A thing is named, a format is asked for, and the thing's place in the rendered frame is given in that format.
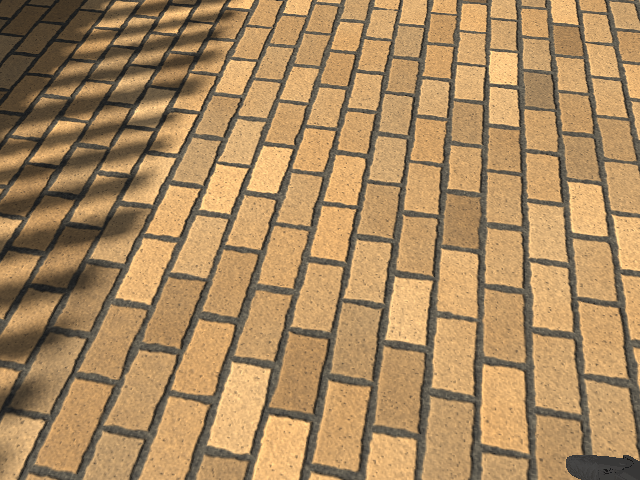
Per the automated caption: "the right robot hand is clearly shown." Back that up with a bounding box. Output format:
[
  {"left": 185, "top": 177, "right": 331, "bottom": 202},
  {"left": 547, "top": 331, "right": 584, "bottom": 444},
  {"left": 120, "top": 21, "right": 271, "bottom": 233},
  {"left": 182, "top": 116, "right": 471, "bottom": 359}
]
[{"left": 566, "top": 455, "right": 640, "bottom": 480}]

